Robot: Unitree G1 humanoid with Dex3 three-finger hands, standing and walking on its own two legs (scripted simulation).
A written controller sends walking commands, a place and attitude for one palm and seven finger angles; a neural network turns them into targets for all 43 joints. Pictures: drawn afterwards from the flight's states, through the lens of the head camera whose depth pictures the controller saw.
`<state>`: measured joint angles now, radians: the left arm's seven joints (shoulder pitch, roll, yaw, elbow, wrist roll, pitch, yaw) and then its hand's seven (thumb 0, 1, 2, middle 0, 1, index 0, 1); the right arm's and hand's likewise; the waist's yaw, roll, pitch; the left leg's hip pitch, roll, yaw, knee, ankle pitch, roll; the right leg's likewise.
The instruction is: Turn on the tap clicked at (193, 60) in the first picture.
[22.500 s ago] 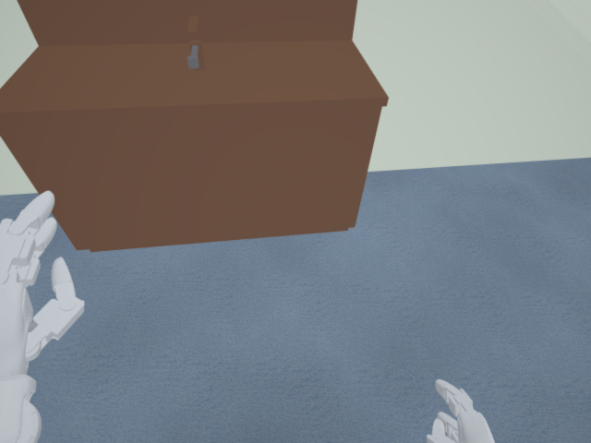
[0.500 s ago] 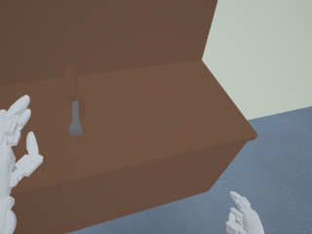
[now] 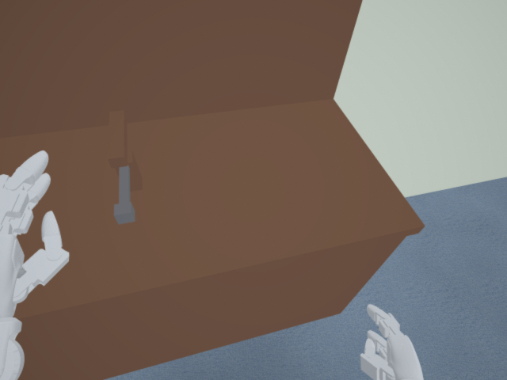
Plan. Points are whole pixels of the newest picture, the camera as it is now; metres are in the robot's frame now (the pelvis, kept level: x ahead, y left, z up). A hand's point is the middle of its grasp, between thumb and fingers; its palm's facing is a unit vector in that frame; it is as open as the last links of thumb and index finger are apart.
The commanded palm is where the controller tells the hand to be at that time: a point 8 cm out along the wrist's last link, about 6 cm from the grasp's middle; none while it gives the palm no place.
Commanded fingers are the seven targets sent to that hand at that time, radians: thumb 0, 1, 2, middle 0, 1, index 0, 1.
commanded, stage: shuffle to correct the standing spot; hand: left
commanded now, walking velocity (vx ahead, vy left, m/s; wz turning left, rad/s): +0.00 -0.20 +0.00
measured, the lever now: (124, 213) +0.37 +0.26 +0.01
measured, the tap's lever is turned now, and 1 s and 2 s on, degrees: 0 0 0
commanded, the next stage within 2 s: come to a stop and stand still in 0.46 s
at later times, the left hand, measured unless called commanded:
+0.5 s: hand (124, 251) +0.22 +0.18 +0.16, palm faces +0.29 -0.88 -0.38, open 7.4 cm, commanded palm +0.17 +0.22 +0.17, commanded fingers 0.00 0.90 0.90 -0.20 -0.30 -0.20 -0.30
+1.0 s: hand (75, 224) +0.24 +0.23 +0.17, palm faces +0.40 -0.83 -0.39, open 7.4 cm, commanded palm +0.17 +0.25 +0.17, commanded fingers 0.00 0.90 0.90 -0.20 -0.30 -0.20 -0.30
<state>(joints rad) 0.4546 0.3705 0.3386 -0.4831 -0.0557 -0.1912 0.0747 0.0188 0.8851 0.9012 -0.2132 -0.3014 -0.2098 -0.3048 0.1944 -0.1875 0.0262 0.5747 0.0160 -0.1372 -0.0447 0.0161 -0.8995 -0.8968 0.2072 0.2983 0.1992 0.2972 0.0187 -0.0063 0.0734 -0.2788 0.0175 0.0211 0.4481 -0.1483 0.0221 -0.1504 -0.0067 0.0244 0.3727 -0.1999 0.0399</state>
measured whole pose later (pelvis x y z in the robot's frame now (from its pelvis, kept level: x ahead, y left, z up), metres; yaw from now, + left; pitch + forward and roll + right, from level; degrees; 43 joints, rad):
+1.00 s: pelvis +0.01 -0.03 +0.00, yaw -1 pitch -1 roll -1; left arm 0.31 0.41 0.42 -0.40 -0.07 -0.20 0.08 0.02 0.89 0.90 -0.21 -0.30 -0.21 -0.30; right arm 0.19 -0.22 -0.02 0.57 0.02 -0.16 0.00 0.02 -0.90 -0.90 0.21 0.30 0.20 0.30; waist 0.04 -0.01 0.09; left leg -0.28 0.05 0.03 0.49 -0.18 -0.02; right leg -0.20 0.02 0.04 0.49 -0.26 0.00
